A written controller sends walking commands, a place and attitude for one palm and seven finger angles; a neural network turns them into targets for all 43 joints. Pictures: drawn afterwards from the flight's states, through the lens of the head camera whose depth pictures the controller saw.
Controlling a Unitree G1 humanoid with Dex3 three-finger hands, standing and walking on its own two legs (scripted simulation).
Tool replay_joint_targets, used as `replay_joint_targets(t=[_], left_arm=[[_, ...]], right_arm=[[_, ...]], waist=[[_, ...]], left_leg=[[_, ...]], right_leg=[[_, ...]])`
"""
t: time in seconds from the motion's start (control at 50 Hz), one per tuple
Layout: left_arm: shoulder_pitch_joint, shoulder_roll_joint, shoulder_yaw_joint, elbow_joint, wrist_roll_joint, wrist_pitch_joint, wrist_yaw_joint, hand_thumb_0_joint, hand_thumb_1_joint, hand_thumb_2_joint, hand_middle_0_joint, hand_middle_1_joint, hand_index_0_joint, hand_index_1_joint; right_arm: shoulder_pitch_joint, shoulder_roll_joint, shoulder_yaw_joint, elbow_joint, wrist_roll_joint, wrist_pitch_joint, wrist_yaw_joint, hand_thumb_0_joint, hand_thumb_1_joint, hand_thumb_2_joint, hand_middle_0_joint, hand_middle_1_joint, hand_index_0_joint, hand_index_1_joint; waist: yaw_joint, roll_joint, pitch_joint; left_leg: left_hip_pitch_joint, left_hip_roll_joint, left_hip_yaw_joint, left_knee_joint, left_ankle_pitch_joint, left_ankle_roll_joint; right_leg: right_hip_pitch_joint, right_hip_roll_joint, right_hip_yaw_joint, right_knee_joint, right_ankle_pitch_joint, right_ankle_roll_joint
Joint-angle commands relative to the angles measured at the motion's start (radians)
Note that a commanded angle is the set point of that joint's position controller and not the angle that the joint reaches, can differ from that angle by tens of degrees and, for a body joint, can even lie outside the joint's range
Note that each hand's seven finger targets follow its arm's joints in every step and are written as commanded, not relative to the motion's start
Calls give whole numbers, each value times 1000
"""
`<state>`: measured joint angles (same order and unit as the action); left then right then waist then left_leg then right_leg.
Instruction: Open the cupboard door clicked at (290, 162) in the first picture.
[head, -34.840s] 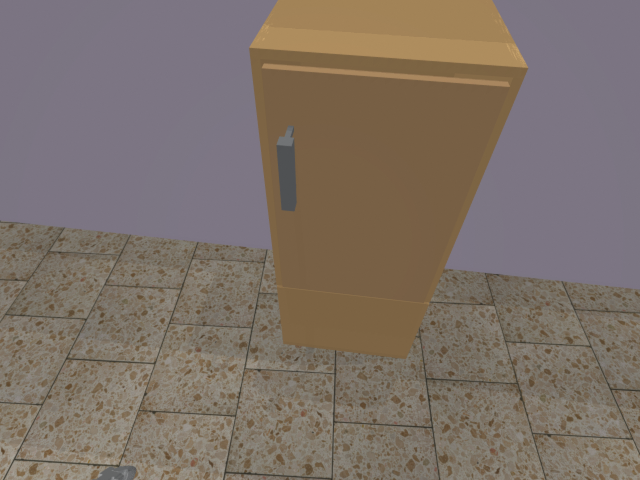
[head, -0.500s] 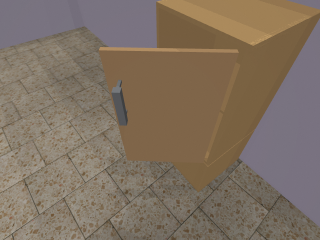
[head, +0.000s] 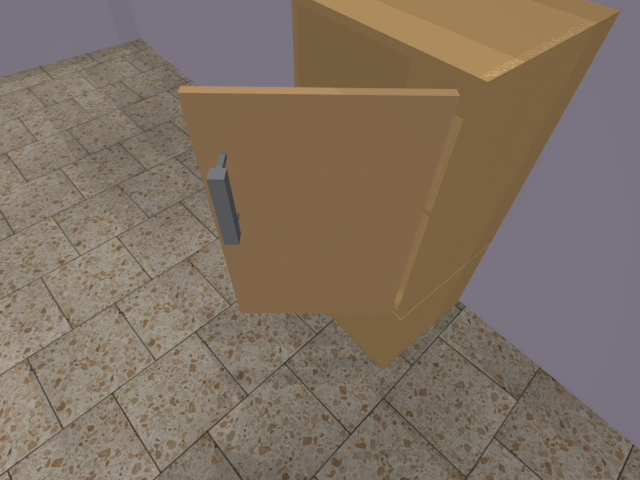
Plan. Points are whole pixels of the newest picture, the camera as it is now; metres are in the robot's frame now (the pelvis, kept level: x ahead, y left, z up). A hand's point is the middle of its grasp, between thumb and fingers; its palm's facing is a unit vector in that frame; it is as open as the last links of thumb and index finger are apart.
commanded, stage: look again from close up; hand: left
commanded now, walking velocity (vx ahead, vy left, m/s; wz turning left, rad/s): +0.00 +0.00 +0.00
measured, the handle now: (227, 199) +0.51 +0.18 +0.03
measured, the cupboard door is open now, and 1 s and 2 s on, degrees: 51 51 51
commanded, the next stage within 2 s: raise the hand with hooked fingers in 0.40 s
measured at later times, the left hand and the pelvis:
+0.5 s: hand out of the picture -0.02 +0.13 -0.17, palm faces +0.03 -0.99 -0.17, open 7.3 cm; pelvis +0.00 -0.03 +0.00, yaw +1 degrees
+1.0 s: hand out of the picture +0.12 +0.15 -0.06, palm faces +0.21 -0.98 -0.04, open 9.0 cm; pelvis -0.03 -0.09 -0.07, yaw +4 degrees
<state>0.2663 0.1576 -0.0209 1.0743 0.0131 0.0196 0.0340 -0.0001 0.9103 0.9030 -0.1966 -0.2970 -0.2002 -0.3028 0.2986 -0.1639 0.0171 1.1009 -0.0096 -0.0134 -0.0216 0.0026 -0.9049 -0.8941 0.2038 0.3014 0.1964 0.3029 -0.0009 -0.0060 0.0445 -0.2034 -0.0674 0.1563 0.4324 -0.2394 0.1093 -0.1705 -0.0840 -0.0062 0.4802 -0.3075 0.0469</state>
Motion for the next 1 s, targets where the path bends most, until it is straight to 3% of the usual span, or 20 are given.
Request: replay_joint_targets(t=[0.0, 0.38, 0.46, 0.48, 0.5, 0.52, 0.54, 0.56, 0.58, 0.64, 0.66, 0.7, 0.72, 0.74, 0.78, 0.84, 0.88, 0.92, 0.94, 0.98], left_arm=[[77, 94, 22, -14, 3, -18, 10, 0, 900, 900, -200, -300, -200, -300], [109, 73, 16, 20, 3, -34, 12, 0, 900, 900, -200, -300, -200, -300], [108, 82, 17, 19, 4, -39, 12, 0, 900, 900, -200, -300, -200, -300], [148, 94, 16, 37, 18, -54, 46, 0, 900, 900, -200, -300, -200, -300], [-550, 298, 111, -1524, -177, -242, 52, 0, 877, 890, -202, -315, -202, -315], [-181, 230, 98, -1295, -106, -185, 97, 0, 853, 880, -203, -330, -203, -330], [-118, 177, 68, -1173, -105, -129, 142, 0, 830, 870, -205, -345, -205, -345], [157, -44, -39, -968, -125, -40, 141, 0, 807, 860, -207, -360, -207, -360], [34, -60, -77, -1145, -167, -62, 118, 0, 783, 850, -208, -375, -208, -375], [52, 56, 46, -1079, -148, -184, 69, 0, 713, 820, -213, -420, -213, -420], [78, 44, 83, -974, -150, -236, 37, 0, 690, 810, -215, -435, -215, -435], [272, 9, 135, -810, -200, -361, -73, 0, 643, 790, -218, -465, -218, -465], [350, 36, 189, -804, -228, -427, -141, 0, 620, 780, -220, -480, -220, -480], [404, 100, 270, -769, -248, -479, -209, 0, 597, 770, -222, -495, -222, -495], [332, 170, 330, -779, -291, -568, -358, 0, 550, 750, -225, -525, -225, -525], [250, 293, 438, -930, -299, -564, -402, 0, 480, 720, -230, -570, -230, -570], [119, 273, 421, -1116, -332, -580, -388, 0, 433, 700, -233, -600, -233, -600], [1, 272, 426, -1289, -347, -650, -344, 0, 387, 680, -237, -630, -237, -630], [-98, 268, 388, -1373, -352, -686, -338, 0, 363, 670, -238, -645, -238, -645], [-121, 211, 303, -1364, -350, -735, -349, 0, 317, 650, -242, -675, -242, -675]], right_arm=[[36, -108, -24, -33, -2, -23, -9, 0, -900, -900, 200, 300, 200, 300], [22, -79, -23, 0, 2, -22, -10, 0, -900, -900, 200, 300, 200, 300], [18, -81, -23, 0, 2, -24, -11, 0, -900, -900, 200, 300, 200, 300], [-37, -124, -27, -71, 10, -24, -2, 0, -900, -900, 200, 300, 200, 300], [26, -285, -61, -423, 49, -155, -38, 0, -900, -900, 200, 300, 200, 300], [-70, -181, -15, -361, 52, -254, -63, 0, -900, -900, 200, 300, 200, 300], [-59, -171, -38, -293, 49, -279, -64, 0, -900, -900, 200, 300, 200, 300], [-26, -132, -46, -293, 62, -271, -55, 0, -900, -900, 200, 300, 200, 300], [-50, -176, -48, -372, 74, -274, -52, 0, -900, -900, 200, 300, 200, 300], [-81, -229, -65, -449, 40, -293, -55, 0, -900, -900, 200, 300, 200, 300], [-79, -228, -77, -454, 26, -281, -51, 0, -900, -900, 200, 300, 200, 300], [-136, -219, -90, -500, 16, -273, -34, 0, -900, -900, 200, 300, 200, 300], [-153, -215, -100, -521, 16, -268, -24, 0, -900, -900, 200, 300, 200, 300], [-166, -213, -109, -545, 26, -259, -8, 0, -900, -900, 200, 300, 200, 300], [-192, -226, -112, -609, 33, -253, 7, 0, -900, -900, 200, 300, 200, 300], [-200, -208, -114, -679, 37, -224, 3, 0, -900, -900, 200, 300, 200, 300], [-209, -184, -106, -720, 39, -220, -8, 0, -900, -900, 200, 300, 200, 300], [-165, -169, -104, -698, 30, -231, -22, 0, -900, -900, 200, 300, 200, 300], [-140, -175, -96, -679, 24, -236, -29, 0, -900, -900, 200, 300, 200, 300], [-127, -178, -88, -640, 23, -258, -42, 0, -900, -900, 200, 300, 200, 300]], waist=[[5, 10, 0], [3, -7, 24], [4, -10, -2], [12, -31, 20], [-117, 158, -490], [-15, 279, -482], [-26, 240, -380], [-42, 126, -211], [-44, 87, -102], [-71, -95, -39], [-62, -219, -29], [12, -359, -26], [48, -355, -75], [86, -281, -105], [72, -149, -204], [98, 47, -332], [68, 114, -386], [23, 180, -434], [-21, 147, -426], [-64, 130, -368]], left_leg=[[31, 189, -215, -135, 100, -49], [44, 177, -179, -96, 134, -54], [59, 177, -173, -75, 201, -55], [6, 205, -189, 95, 380, -82], [320, 107, -204, 18, 438, -106], [360, 159, -197, -33, 548, -120], [234, 151, -195, -32, 453, -138], [137, 158, -213, -45, 336, -116], [43, 148, -214, -18, 217, -101], [-107, 86, -198, 128, 55, -85], [-177, 86, -199, 175, 48, -95], [-343, 75, -182, 262, 10, -107], [-391, 66, -163, 298, 16, -113], [-419, 55, -152, 322, 39, -123], [-462, 36, -131, 401, 64, -130], [-490, 27, -97, 458, 62, -114], [-466, 36, -100, 487, 16, -102], [-415, 60, -126, 525, 52, -87], [-423, 71, -148, 554, 42, -83], [-435, 83, -163, 583, 11, -78]], right_leg=[[-48, -19, 29, -52, 81, -70], [-62, -28, 48, -100, 127, -72], [-39, -33, 48, -99, 187, -73], [-66, -50, 67, -100, 341, -62], [-46, 55, -52, 20, 350, -69], [-99, 71, -43, 111, 112, -86], [-139, 63, -55, 124, 18, -73], [-198, 65, -72, 109, -9, -66], [-193, 59, -83, 77, 20, -63], [-283, 72, -96, 36, 45, -65], [-356, 84, -111, 79, 12, -62], [-444, 88, -107, 173, -16, -60], [-428, 86, -90, 215, 24, -61], [-386, 75, -63, 249, 97, -69], [-340, 49, -15, 320, 241, -67], [-290, 33, 63, 342, 248, -58], [-331, 35, 102, 322, 129, -45], [-378, 51, 94, 343, 144, -47], [-422, 59, 101, 354, 139, -38], [-502, 68, 98, 349, 77, -43]])
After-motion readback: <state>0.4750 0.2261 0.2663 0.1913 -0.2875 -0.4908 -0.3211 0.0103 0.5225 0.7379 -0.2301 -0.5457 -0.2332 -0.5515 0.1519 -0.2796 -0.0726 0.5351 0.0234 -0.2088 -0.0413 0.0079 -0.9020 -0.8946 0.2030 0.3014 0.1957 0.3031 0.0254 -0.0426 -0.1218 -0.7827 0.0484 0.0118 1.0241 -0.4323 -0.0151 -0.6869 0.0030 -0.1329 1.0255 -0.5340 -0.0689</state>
